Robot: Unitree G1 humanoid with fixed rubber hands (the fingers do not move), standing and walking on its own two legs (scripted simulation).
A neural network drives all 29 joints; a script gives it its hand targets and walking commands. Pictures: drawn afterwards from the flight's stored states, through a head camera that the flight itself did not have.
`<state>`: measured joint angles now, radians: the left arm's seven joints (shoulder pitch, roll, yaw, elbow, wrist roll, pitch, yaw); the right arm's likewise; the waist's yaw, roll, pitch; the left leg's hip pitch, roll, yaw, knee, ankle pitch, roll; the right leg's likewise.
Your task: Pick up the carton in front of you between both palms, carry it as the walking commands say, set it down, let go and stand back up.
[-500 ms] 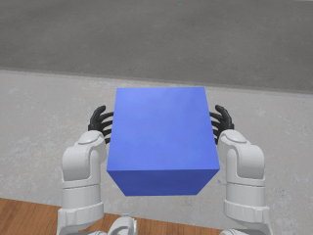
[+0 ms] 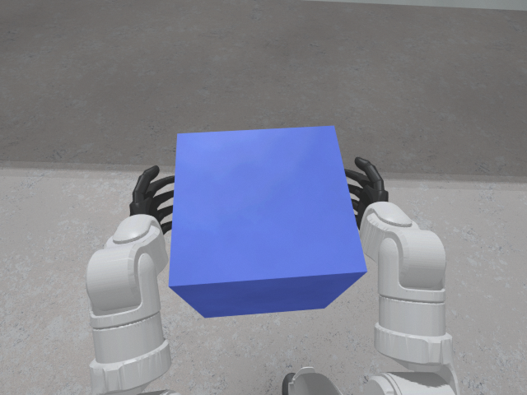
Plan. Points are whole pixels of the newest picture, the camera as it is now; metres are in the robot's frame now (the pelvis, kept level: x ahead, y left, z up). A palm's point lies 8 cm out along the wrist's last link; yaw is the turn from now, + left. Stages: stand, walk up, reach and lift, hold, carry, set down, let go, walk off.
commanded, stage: carry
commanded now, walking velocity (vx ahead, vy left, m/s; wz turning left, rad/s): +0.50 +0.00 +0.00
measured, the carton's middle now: (261, 233) +0.36 -0.02 +0.04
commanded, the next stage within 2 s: none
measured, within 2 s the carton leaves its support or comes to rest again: neither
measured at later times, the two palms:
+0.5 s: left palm (182, 124) +0.69 +0.12 -0.01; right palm (311, 117) +0.70 -0.18 -0.02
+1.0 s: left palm (201, 36) +0.99 +0.08 +0.03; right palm (309, 35) +0.99 -0.22 +0.03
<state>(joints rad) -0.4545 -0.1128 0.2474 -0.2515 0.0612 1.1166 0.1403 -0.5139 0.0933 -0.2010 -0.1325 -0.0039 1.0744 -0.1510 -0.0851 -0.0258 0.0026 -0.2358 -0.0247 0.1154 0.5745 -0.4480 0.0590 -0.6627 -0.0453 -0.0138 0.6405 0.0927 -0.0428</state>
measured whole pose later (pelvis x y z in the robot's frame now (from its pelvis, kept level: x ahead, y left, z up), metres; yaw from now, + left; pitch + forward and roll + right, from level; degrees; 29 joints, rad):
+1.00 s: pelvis +0.73 -0.07 -0.07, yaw -1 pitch +4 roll -1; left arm -0.14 -0.13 0.11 -0.38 0.06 1.18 0.12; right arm -0.16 0.13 -0.11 -0.36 -0.05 1.17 -0.13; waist 0.00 0.02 -0.14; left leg 0.04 0.04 0.12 0.33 -0.43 -0.01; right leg -0.48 -0.04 -0.20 0.46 -0.08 -0.01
